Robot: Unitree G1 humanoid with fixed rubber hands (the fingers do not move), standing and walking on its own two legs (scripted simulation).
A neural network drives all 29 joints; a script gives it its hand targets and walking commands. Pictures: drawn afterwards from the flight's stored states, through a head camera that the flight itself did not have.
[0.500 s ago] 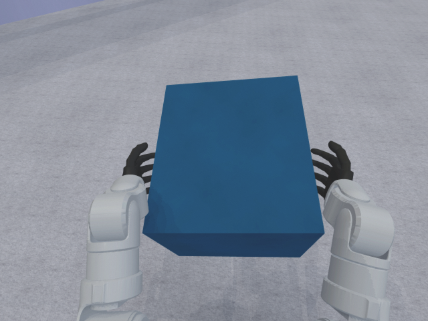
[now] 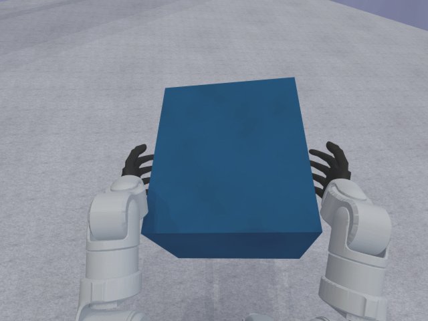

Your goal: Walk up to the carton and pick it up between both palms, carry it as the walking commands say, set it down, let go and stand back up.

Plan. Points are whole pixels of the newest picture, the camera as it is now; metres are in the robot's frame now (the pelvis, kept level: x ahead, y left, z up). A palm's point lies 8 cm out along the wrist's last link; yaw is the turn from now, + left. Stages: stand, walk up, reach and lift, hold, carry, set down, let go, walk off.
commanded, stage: carry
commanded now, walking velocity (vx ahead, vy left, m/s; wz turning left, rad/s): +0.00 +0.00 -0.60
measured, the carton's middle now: (232, 173) +0.40 +0.00 +0.05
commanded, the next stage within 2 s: none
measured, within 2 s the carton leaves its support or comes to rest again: neither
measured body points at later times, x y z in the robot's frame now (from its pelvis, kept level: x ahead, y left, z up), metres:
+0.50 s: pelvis -0.06 -0.07 -0.01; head -0.02 -0.09 +0.44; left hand +0.32 -0.02 +0.08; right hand +0.22 -0.34 +0.09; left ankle -0.04 +0.04 -0.68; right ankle -0.04 -0.19 -0.74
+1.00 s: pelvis -0.10 -0.05 +0.00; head -0.07 -0.03 +0.45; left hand +0.28 -0.07 +0.10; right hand +0.11 -0.37 +0.13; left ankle -0.03 +0.02 -0.74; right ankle -0.18 -0.18 -0.72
